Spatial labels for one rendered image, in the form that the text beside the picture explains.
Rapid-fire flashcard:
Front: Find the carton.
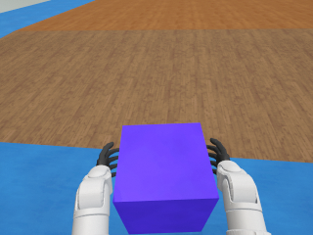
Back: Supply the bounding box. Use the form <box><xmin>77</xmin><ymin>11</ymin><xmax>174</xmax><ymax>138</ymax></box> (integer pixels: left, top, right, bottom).
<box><xmin>112</xmin><ymin>122</ymin><xmax>219</xmax><ymax>235</ymax></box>

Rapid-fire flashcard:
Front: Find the robot left forearm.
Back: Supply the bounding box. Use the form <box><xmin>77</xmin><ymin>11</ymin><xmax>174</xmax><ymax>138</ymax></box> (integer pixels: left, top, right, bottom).
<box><xmin>71</xmin><ymin>164</ymin><xmax>112</xmax><ymax>235</ymax></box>

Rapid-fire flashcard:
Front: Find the robot right forearm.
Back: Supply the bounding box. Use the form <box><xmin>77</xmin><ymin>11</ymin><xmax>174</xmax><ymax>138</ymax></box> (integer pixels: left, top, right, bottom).
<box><xmin>216</xmin><ymin>160</ymin><xmax>272</xmax><ymax>235</ymax></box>

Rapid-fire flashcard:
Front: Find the left robot hand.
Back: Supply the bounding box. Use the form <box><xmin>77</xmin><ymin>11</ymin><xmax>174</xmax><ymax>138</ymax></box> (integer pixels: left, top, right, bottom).
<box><xmin>96</xmin><ymin>142</ymin><xmax>119</xmax><ymax>178</ymax></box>

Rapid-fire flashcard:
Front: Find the right robot hand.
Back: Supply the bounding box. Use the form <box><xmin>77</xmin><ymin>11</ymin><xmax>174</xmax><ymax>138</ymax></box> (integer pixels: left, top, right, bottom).
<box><xmin>205</xmin><ymin>138</ymin><xmax>230</xmax><ymax>175</ymax></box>

